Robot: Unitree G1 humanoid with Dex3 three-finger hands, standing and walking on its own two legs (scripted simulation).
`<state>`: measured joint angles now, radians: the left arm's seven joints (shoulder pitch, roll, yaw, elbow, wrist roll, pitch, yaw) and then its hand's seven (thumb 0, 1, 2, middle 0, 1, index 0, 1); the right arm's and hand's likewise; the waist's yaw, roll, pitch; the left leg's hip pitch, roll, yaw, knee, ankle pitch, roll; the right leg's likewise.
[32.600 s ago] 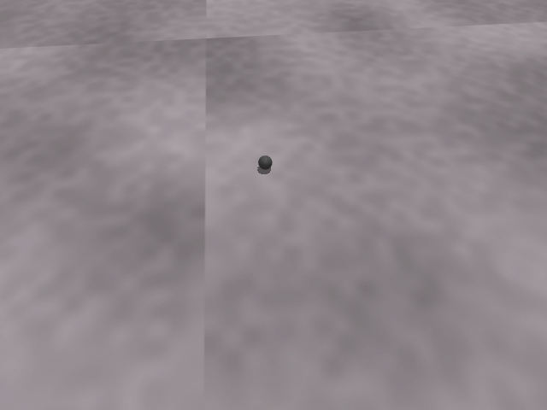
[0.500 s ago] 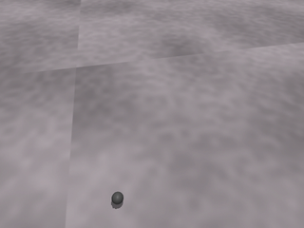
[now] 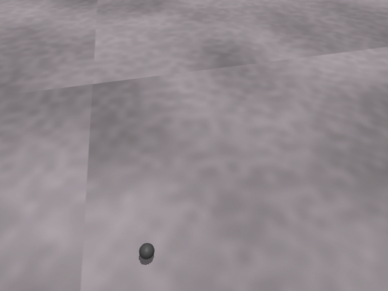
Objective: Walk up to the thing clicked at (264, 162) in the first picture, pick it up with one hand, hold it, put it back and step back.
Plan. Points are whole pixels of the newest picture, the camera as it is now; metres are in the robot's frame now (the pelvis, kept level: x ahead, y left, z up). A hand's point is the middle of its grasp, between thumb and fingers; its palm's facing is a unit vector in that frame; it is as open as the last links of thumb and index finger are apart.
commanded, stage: stand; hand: left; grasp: from above
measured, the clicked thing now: (146, 251) +0.44 +0.24 -0.74
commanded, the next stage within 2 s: step back in 1.26 s
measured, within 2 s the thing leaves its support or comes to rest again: neither
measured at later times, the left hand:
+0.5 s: hand out of the picture +0.09 +0.24 -0.16, palm faces +0.02 -0.94 -0.33, open 7.4 cm
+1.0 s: hand out of the picture +0.09 +0.24 -0.16, palm faces +0.01 -0.94 -0.34, open 7.4 cm
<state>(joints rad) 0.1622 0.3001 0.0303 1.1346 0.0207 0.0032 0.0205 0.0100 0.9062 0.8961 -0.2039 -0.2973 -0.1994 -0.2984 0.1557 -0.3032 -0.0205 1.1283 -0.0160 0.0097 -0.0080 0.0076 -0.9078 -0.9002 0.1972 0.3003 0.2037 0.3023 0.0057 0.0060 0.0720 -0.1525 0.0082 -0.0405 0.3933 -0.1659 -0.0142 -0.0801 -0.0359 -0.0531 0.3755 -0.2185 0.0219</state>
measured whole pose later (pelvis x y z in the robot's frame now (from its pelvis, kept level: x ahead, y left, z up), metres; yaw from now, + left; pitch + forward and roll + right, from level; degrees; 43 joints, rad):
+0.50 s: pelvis +0.02 -0.01 +0.00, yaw +0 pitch -3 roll +0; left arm 0.11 0.31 0.03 1.14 0.01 0.00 0.02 0.01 0.91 0.90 -0.20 -0.30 -0.20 -0.30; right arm 0.11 -0.32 -0.01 1.14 -0.01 0.00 -0.01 0.01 -0.91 -0.90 0.20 0.30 0.20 0.30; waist 0.01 0.01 0.06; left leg -0.13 0.01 -0.04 0.35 -0.17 -0.02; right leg -0.06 -0.03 -0.06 0.33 -0.22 0.02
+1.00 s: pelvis +0.02 -0.01 +0.00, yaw +0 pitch -3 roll +0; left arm 0.11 0.33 0.02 1.13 0.01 0.00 0.01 0.01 0.91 0.90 -0.20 -0.30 -0.20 -0.30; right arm 0.10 -0.33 0.00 1.14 -0.01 0.00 0.00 0.01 -0.91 -0.90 0.20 0.30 0.20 0.30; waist 0.00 0.01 0.06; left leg -0.12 0.02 -0.05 0.34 -0.16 -0.03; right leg -0.05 -0.03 -0.06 0.33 -0.22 0.01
